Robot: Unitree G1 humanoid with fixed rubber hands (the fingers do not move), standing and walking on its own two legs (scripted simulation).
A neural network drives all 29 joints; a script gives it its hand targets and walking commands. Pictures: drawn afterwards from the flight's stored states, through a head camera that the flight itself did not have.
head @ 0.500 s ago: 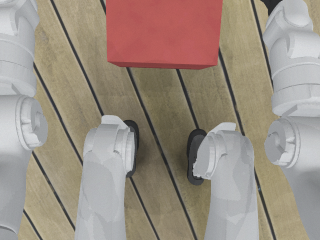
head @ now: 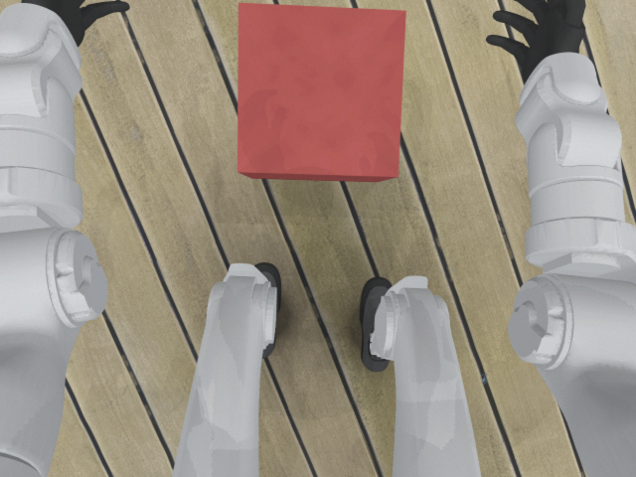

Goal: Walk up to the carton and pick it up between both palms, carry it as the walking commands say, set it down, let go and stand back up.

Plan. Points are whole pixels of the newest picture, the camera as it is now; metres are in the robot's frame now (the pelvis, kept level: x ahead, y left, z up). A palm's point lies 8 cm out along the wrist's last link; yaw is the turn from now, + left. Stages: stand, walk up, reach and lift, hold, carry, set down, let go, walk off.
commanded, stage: set down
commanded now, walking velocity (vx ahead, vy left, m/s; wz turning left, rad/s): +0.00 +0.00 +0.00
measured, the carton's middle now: (318, 105) +0.56 +0.04 -0.45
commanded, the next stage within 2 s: let go in 0.48 s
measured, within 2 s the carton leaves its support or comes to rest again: neither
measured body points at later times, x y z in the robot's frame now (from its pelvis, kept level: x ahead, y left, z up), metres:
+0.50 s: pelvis +0.03 +0.01 +0.13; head +0.33 +0.04 +0.46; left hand +0.54 +0.29 +0.03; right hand +0.55 -0.18 +0.03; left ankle +0.10 +0.12 -0.50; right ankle +0.09 -0.13 -0.50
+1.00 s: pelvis +0.07 -0.01 +0.20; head +0.25 +0.01 +0.61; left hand +0.39 +0.26 +0.10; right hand +0.41 -0.22 +0.10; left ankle +0.10 +0.12 -0.50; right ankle +0.09 -0.13 -0.50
